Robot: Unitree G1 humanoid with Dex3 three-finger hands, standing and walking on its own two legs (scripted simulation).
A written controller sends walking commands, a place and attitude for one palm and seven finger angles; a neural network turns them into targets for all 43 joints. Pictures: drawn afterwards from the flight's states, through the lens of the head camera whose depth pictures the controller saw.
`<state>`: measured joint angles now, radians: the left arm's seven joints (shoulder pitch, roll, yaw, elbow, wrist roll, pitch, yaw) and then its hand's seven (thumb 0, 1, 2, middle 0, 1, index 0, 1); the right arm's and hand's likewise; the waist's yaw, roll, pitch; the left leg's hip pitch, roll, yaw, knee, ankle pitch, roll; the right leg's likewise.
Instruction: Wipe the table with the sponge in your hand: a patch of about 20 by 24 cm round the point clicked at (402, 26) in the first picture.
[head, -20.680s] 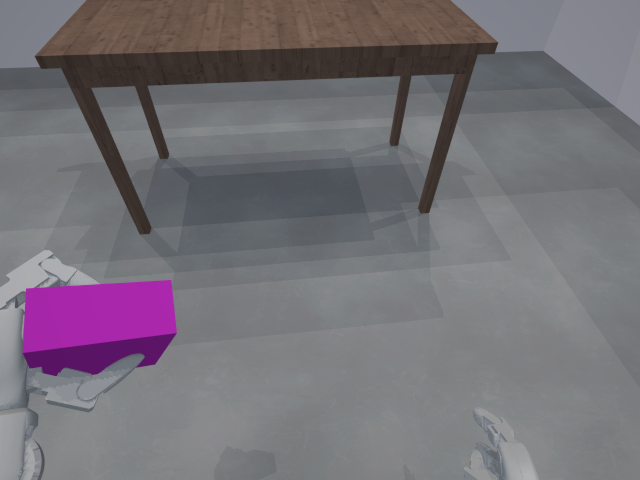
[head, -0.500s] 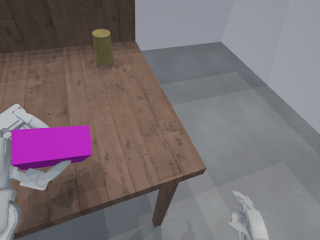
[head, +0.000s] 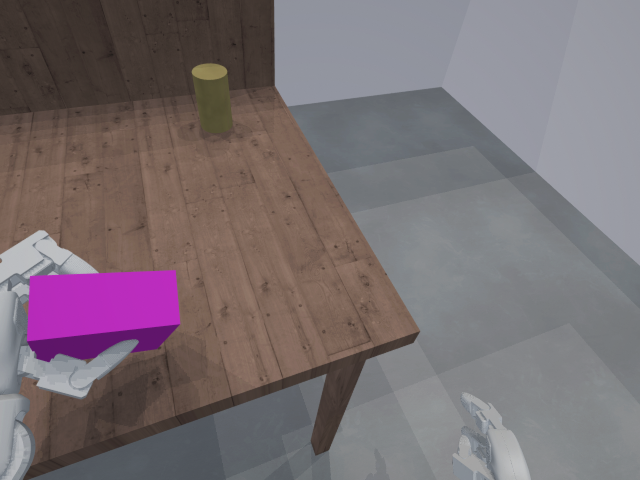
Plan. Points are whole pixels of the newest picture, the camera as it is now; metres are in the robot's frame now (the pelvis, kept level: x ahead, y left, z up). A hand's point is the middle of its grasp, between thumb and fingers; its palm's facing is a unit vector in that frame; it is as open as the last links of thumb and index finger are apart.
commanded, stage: look again from close up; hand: left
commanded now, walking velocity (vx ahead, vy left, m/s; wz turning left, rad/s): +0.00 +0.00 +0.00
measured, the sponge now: (125, 317) +0.23 +0.22 +0.13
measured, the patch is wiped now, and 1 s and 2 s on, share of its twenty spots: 0.00 0.00 0.00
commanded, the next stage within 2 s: shuffle to correct the standing spot in 0.22 s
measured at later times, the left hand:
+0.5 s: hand (87, 310) +0.22 +0.25 +0.15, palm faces +0.39 -0.85 -0.35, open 9.2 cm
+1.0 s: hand (186, 315) +0.23 +0.16 +0.15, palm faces +0.35 -0.86 -0.37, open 9.2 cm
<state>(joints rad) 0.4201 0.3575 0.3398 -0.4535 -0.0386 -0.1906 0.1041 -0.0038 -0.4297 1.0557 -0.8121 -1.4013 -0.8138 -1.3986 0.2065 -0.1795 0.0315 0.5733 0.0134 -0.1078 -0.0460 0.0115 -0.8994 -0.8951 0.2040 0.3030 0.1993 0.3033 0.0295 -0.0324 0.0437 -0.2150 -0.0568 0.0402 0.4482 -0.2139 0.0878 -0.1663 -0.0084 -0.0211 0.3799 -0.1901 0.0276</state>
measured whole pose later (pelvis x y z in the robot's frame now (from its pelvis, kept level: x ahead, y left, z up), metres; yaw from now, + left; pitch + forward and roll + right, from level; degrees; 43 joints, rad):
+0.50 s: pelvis +0.00 -0.01 +0.00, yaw +0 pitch -1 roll -1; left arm 0.40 0.36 0.35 -0.45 -0.04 -0.19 0.10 0.00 -0.43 1.06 -0.81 -1.40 -0.81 -1.40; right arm 0.20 -0.18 0.02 0.58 0.01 -0.12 -0.04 0.01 -0.90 -0.90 0.20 0.30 0.20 0.30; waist 0.03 -0.04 0.06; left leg -0.21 -0.06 0.04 0.42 -0.20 0.08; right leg -0.18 -0.01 -0.02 0.39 -0.19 0.02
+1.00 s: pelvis +0.01 -0.08 +0.00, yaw +0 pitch +0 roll -1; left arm 0.46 0.36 0.35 -0.50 -0.09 -0.14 0.10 0.00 -0.43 1.06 -0.81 -1.40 -0.81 -1.40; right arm 0.19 -0.22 -0.01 0.56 0.02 -0.08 -0.04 0.01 -0.90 -0.90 0.20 0.30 0.20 0.30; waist 0.01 0.01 0.05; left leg -0.27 0.05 -0.01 0.52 -0.26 -0.01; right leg -0.21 0.10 -0.07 0.42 -0.23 -0.09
